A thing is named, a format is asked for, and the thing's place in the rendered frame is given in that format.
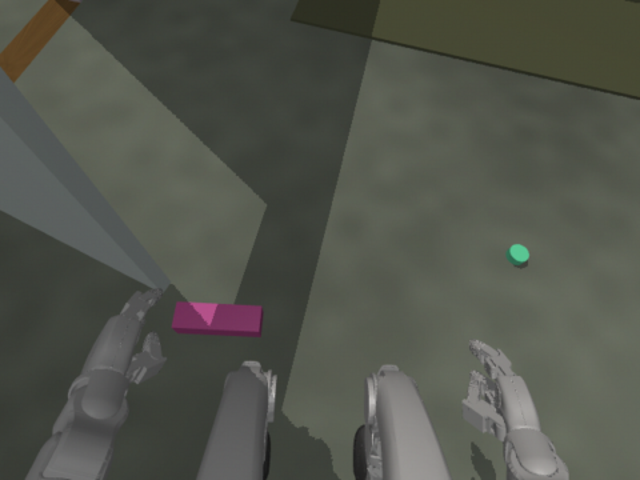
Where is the left robot arm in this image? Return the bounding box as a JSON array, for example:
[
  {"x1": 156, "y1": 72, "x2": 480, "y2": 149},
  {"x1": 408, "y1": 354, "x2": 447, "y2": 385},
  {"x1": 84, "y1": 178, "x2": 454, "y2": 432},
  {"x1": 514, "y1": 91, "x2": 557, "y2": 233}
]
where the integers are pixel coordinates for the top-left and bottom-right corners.
[{"x1": 25, "y1": 369, "x2": 130, "y2": 480}]

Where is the right robot hand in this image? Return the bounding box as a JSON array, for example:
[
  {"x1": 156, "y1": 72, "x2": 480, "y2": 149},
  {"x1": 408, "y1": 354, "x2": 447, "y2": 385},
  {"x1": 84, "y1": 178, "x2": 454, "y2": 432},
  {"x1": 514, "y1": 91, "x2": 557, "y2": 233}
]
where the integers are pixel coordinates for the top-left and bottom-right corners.
[{"x1": 462, "y1": 339, "x2": 542, "y2": 444}]

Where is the left robot hand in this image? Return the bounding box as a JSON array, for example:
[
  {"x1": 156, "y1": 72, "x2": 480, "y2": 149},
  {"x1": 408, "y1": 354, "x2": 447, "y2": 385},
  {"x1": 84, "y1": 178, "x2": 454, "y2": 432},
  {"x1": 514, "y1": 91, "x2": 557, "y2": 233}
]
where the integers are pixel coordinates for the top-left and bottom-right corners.
[{"x1": 81, "y1": 288, "x2": 167, "y2": 384}]

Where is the right robot arm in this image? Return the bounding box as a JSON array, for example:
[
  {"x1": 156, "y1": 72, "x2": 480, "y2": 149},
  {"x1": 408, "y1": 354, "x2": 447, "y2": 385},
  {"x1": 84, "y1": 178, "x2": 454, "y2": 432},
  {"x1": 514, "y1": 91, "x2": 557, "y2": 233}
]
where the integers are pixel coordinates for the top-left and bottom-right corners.
[{"x1": 503, "y1": 428, "x2": 569, "y2": 480}]

